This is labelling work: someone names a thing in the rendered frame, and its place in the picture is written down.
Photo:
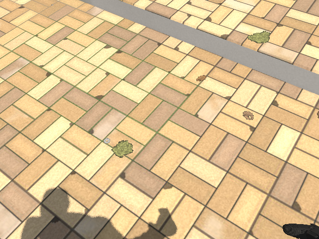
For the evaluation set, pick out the right robot hand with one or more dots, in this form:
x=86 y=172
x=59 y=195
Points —
x=302 y=231

